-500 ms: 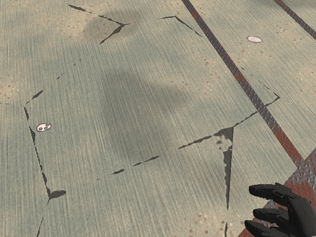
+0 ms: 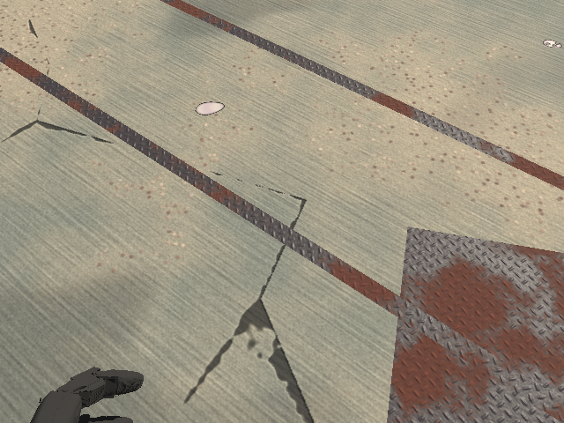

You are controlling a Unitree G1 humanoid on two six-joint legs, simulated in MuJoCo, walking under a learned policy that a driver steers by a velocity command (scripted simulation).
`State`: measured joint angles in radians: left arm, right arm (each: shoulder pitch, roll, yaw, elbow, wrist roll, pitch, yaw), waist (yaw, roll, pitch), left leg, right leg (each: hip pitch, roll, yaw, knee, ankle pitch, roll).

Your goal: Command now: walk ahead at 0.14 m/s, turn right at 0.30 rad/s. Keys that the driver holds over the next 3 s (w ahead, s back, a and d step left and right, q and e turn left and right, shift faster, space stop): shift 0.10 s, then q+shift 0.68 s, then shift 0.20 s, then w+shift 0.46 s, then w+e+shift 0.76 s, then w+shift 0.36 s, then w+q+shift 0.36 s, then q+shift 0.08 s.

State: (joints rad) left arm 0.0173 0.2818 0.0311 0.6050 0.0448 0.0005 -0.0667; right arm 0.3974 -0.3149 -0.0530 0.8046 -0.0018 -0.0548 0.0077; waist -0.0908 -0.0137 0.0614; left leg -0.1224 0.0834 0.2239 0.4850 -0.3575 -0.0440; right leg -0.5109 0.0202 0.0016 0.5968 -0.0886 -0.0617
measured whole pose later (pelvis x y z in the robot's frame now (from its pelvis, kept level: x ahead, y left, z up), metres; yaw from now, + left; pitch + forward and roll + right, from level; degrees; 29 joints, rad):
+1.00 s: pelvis +0.05 +0.00 +0.01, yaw +36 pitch +1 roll +1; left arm 0.17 0.29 0.02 0.69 0.02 0.02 0.03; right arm 0.21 -0.35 -0.09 0.67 -0.02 0.06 0.01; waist -0.01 0.05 0.05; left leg -0.41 -0.18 -0.20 0.92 -0.45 -0.01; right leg -0.26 0.06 0.07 0.46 -0.21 -0.04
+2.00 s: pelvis +0.51 +0.28 +0.00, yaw +16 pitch +1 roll -1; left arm 0.45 0.33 0.07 0.85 0.01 -0.04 -0.01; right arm 0.11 -0.26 0.03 0.63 -0.07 -0.07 0.02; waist 0.04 0.01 0.02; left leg -0.67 0.13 -0.09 1.11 -0.30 -0.04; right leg -0.12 0.23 0.09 0.39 -0.26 -0.19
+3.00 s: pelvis +1.43 +0.34 -0.01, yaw +8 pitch +1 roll -1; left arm 0.47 0.27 0.03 0.93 0.01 -0.12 0.01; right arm 0.07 -0.31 -0.03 0.74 -0.02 -0.02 0.08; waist 0.05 0.04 0.05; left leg -0.76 0.05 0.14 0.78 0.10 0.11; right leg 0.21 0.06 -0.27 0.22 -0.41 -0.02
